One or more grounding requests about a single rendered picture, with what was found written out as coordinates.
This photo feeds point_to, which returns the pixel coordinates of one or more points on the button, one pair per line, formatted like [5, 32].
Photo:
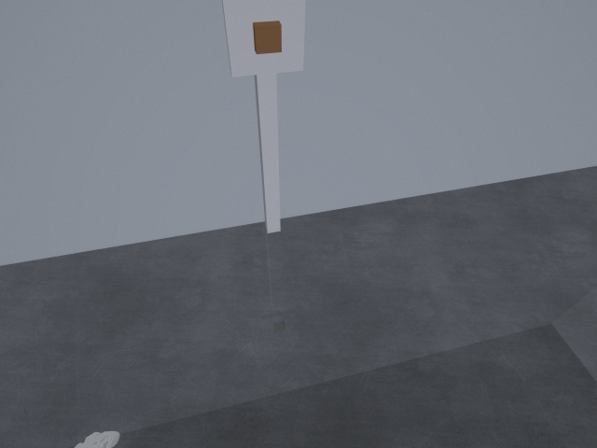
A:
[267, 37]

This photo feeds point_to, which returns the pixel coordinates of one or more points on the panel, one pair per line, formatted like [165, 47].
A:
[239, 16]

